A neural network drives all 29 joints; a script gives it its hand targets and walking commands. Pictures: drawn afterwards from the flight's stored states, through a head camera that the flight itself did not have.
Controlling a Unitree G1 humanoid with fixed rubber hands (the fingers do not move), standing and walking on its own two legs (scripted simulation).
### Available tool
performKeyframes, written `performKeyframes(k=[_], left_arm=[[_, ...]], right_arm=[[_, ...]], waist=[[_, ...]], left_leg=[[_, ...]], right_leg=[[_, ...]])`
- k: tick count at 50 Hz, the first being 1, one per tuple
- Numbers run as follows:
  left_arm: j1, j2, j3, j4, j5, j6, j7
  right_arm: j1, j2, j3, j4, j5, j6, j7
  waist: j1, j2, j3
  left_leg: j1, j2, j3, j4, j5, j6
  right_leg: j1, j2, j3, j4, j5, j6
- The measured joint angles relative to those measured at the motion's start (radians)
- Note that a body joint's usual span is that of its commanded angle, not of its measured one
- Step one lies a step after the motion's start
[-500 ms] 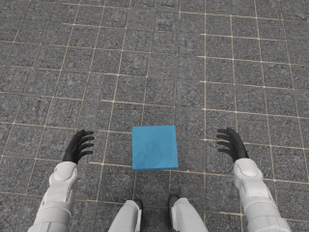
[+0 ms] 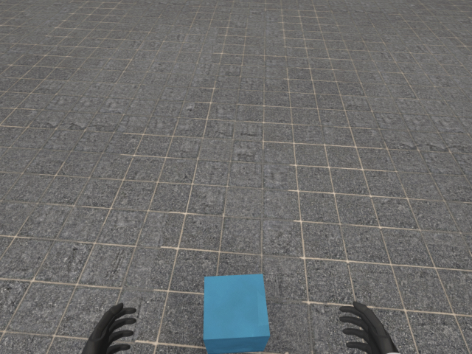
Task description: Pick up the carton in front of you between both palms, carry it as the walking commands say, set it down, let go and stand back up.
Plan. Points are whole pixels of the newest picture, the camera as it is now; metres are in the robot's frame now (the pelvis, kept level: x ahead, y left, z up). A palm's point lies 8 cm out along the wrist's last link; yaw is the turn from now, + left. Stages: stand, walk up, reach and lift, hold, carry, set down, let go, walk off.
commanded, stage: let go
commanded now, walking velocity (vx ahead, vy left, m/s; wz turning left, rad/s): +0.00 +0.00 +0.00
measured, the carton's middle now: (234, 315) +0.37 +0.00 -0.65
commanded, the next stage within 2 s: stand in 0.32 s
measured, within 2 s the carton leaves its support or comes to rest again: neither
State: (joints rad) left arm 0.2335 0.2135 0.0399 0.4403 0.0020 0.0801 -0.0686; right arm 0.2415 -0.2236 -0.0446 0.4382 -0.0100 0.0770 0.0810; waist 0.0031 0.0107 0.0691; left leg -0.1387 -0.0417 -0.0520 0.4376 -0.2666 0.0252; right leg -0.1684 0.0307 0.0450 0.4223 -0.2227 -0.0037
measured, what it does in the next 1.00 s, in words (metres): stands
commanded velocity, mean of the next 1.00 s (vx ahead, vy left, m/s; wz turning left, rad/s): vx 0.00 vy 0.00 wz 0.00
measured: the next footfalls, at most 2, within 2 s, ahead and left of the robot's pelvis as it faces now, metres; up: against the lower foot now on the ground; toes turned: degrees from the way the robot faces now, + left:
none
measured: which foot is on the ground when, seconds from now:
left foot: down 0.00-1.00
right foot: down 0.00-1.00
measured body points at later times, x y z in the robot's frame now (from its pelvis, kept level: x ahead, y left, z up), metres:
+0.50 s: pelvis +0.00 -0.01 -0.01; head +0.01 -0.01 +0.44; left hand +0.15 +0.27 -0.09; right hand +0.16 -0.29 -0.09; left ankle -0.02 +0.10 -0.74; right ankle +0.00 -0.12 -0.74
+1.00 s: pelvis +0.02 +0.00 +0.00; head +0.01 +0.01 +0.45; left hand +0.16 +0.30 -0.10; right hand +0.15 -0.29 -0.10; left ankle -0.02 +0.10 -0.74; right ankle +0.00 -0.12 -0.74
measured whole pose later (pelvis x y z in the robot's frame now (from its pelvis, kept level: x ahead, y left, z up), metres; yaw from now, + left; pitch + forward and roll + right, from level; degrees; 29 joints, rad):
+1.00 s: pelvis +0.02 +0.00 +0.00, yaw +0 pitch -1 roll +0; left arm 0.15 0.34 0.03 0.82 0.03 -0.01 0.02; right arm 0.17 -0.34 -0.04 0.81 -0.03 -0.01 -0.02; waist 0.00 -0.01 0.00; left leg -0.12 -0.05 -0.03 0.44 -0.29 0.03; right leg -0.16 0.01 0.04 0.45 -0.26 0.00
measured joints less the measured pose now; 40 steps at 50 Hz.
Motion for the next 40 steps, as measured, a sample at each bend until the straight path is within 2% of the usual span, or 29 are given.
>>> performKeyframes(k=[8,15,18,21,30,40], left_arm=[[-0.034,-0.009,0.0,-0.008,0.012,0.068,-0.012],[-0.028,-0.007,0.009,-0.027,0.027,0.099,-0.01],[-0.037,0.021,-0.003,0.043,0.03,0.047,0.041],[-0.036,0.063,0.008,0.111,0.037,-0.001,0.068],[-0.048,0.117,0.021,0.242,0.033,-0.057,0.078],[-0.07,0.118,-0.005,0.327,0.037,-0.079,0.09]], right_arm=[[-0.031,0.004,0.004,-0.026,-0.021,0.077,0.002],[-0.021,0.008,-0.001,-0.039,-0.016,0.085,-0.006],[-0.026,-0.014,0.007,0.054,-0.019,0.036,-0.052],[-0.027,-0.041,0.003,0.126,-0.029,-0.004,-0.079],[-0.039,-0.102,-0.015,0.238,-0.024,-0.051,-0.095],[-0.068,-0.104,0.001,0.308,-0.023,-0.072,-0.104]], waist=[[-0.005,0.001,0.075],[-0.004,-0.001,0.098],[0.001,-0.001,0.032],[0.002,-0.01,-0.011],[0.003,-0.019,-0.056],[-0.001,-0.02,-0.067]], left_leg=[[0.081,0.009,0.003,0.018,-0.011,-0.008],[0.098,0.014,-0.005,0.03,-0.018,-0.016],[0.024,0.017,-0.013,0.07,-0.034,-0.021],[-0.02,0.019,-0.015,0.086,-0.043,-0.021],[-0.047,0.016,-0.003,0.079,-0.054,-0.014],[-0.01,0.004,0.01,0.04,-0.047,0.0]], right_leg=[[0.078,0.007,-0.006,0.022,-0.012,-0.009],[0.097,0.01,-0.019,0.037,-0.024,-0.018],[0.033,0.013,-0.03,0.061,-0.035,-0.019],[-0.009,0.015,-0.033,0.074,-0.043,-0.021],[-0.039,0.011,-0.024,0.068,-0.051,-0.014],[-0.011,-0.005,-0.013,0.047,-0.053,-0.001]])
